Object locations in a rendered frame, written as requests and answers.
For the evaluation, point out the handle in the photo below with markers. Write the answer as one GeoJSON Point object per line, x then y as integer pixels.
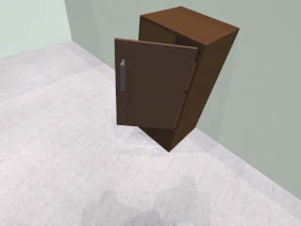
{"type": "Point", "coordinates": [122, 75]}

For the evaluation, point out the cupboard door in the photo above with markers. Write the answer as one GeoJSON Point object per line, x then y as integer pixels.
{"type": "Point", "coordinates": [155, 78]}

